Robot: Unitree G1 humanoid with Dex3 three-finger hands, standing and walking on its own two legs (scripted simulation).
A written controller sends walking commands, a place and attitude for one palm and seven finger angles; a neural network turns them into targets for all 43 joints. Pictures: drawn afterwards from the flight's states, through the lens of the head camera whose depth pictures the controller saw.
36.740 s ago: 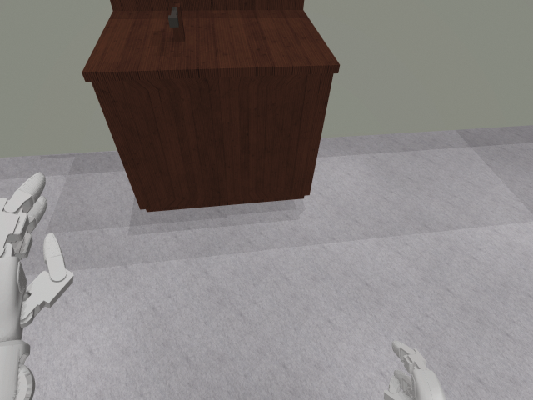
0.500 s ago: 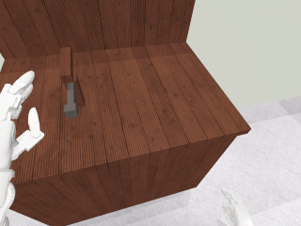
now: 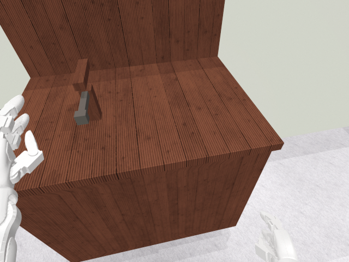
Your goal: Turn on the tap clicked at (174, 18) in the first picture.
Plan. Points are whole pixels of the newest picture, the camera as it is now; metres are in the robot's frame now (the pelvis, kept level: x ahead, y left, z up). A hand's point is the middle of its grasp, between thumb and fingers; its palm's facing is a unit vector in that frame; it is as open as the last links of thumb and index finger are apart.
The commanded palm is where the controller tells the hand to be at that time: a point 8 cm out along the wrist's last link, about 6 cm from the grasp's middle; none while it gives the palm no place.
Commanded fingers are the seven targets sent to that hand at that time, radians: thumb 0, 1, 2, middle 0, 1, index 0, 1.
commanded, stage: turn the palm inward beside the body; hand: left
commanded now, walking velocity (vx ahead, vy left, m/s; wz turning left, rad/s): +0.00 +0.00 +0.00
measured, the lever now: (81, 117) +0.40 +0.30 +0.12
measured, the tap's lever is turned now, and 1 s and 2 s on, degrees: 0 0 0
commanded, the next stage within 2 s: reach beside the lever's end, fingers flat in 1.66 s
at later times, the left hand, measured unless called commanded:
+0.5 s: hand (64, 154) +0.24 +0.24 +0.17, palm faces +0.41 -0.88 -0.25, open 7.4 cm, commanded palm +0.19 +0.29 +0.19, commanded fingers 0.00 0.90 0.90 -0.20 -0.30 -0.20 -0.30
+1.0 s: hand (53, 170) +0.21 +0.24 +0.18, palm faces +0.47 -0.87 -0.15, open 7.4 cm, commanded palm +0.15 +0.28 +0.18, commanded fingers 0.00 0.90 0.90 -0.20 -0.30 -0.20 -0.30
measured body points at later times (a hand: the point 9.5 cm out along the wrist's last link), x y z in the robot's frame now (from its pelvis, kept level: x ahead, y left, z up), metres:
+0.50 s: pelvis +0.04 +0.00 +0.00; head +0.04 -0.03 +0.45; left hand +0.21 +0.29 +0.19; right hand +0.23 -0.24 -0.07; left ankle +0.05 +0.13 -0.71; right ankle +0.04 -0.06 -0.71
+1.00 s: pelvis +0.02 +0.01 +0.01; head -0.01 -0.01 +0.46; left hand +0.18 +0.29 +0.19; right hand +0.24 -0.19 -0.05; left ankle +0.05 +0.13 -0.71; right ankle +0.04 -0.06 -0.71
